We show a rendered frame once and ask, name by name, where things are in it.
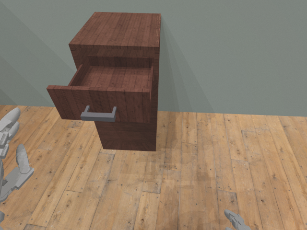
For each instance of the handle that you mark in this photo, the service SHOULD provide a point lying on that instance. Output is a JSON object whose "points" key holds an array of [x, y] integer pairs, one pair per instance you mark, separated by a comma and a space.
{"points": [[107, 117]]}

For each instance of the drawer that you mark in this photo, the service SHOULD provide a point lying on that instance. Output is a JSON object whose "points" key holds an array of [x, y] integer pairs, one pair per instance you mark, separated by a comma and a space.
{"points": [[103, 82]]}

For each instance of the cabinet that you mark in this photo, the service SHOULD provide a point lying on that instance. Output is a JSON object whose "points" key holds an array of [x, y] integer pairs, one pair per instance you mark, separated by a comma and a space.
{"points": [[129, 35]]}

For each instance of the left robot hand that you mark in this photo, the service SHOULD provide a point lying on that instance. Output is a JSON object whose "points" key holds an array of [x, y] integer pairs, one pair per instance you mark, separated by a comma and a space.
{"points": [[19, 175]]}

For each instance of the right robot hand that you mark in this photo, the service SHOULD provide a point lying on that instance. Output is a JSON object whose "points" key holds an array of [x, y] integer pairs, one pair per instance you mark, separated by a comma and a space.
{"points": [[236, 221]]}

